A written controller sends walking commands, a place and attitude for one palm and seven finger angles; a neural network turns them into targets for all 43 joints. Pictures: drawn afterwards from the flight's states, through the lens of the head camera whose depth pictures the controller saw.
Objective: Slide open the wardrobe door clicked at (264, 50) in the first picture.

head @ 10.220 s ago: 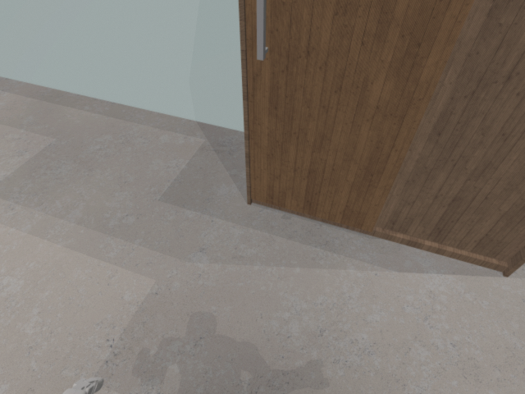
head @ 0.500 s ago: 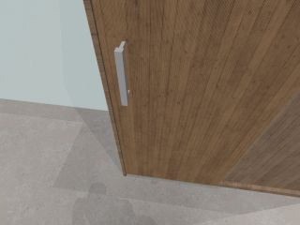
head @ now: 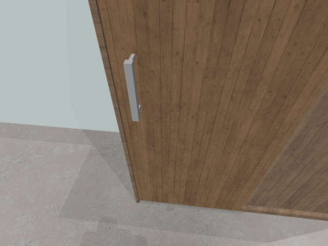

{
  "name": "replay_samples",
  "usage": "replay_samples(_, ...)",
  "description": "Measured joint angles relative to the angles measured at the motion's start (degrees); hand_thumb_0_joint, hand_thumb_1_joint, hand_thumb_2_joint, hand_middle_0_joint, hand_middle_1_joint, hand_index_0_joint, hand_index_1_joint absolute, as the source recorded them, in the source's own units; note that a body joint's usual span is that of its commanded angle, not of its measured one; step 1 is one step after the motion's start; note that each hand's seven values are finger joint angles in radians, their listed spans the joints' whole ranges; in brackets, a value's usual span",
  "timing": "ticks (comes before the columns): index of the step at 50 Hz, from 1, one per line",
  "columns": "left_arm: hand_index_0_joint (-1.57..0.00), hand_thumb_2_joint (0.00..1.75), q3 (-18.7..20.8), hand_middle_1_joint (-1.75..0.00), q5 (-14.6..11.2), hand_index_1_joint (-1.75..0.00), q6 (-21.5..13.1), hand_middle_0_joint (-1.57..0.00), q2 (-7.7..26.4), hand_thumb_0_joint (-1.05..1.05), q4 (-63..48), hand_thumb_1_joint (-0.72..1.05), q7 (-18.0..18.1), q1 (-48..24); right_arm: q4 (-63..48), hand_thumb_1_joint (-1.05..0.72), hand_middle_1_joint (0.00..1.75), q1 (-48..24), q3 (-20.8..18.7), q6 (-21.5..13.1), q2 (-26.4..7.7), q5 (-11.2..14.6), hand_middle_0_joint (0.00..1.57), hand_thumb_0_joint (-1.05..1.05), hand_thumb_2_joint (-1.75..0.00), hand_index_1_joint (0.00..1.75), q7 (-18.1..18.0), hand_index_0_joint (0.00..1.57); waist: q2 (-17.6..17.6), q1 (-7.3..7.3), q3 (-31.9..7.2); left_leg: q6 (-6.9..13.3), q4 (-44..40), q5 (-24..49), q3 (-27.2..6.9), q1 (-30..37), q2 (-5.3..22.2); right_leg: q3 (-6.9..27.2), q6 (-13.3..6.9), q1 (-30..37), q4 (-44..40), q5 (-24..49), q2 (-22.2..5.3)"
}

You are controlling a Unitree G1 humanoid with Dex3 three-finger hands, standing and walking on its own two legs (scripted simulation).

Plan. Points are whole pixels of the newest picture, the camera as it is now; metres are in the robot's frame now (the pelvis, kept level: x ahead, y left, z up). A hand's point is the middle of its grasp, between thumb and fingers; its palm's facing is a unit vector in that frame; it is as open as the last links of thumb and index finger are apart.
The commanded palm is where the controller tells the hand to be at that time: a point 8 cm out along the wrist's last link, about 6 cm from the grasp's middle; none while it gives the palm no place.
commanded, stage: come to a stop and stand still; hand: left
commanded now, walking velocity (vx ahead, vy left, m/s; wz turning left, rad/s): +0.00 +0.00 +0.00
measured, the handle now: (134, 89) +0.51 +0.11 +0.13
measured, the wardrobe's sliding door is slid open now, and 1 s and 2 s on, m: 0.00 0.00 0.00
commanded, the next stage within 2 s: look again from close up in 0.16 s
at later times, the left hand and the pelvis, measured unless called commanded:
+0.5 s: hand out of the picture -0.02 +0.16 -0.17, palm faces +0.04 -0.99 -0.17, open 7.4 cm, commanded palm none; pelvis -0.01 +0.00 +0.01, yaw +0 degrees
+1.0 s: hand out of the picture -0.03 +0.15 -0.17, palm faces +0.06 -0.99 -0.15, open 7.4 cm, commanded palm none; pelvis -0.01 +0.00 +0.01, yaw +1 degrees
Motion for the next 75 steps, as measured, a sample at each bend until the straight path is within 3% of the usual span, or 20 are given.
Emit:
replay_samples(13,-0.19,0.90,0.5,-0.30,-0.1,-0.30,0.1,-0.20,0.7,0.00,-2.5,0.91,-0.5,1.0,-1.2,-0.91,0.30,-0.4,0.0,-0.5,-1.6,0.1,0.20,0.01,-0.90,0.30,0.3,0.19,-0.4,0.61,-0.2,0.3,-3.2,2.3,0.1,0.7,-0.6,0.1,0.2,0.4,-2.5,1.9,-0.4)
replay_samples(41,-0.19,0.90,0.6,-0.30,-0.1,-0.30,0.1,-0.20,-1.2,0.00,-0.6,0.91,-0.4,2.5,2.3,-0.90,0.30,0.3,0.1,-0.1,1.4,0.3,0.20,0.00,-0.90,0.30,0.1,0.19,-1.6,0.91,1.0,-0.3,-4.1,3.5,-0.6,0.6,0.0,-0.6,-0.3,1.0,-4.6,3.5,0.3)
replay_samples(75,-0.19,0.90,1.1,-0.30,-0.1,-0.30,-0.1,-0.20,-1.9,0.00,-1.1,0.91,-0.3,2.4,2.3,-0.91,0.30,-0.5,-0.1,-0.5,1.5,0.3,0.20,0.01,-0.90,0.30,-0.1,0.19,-1.5,1.17,1.7,-0.5,-4.4,2.9,-0.7,0.5,0.0,-0.6,-0.3,0.8,-4.5,2.7,0.3)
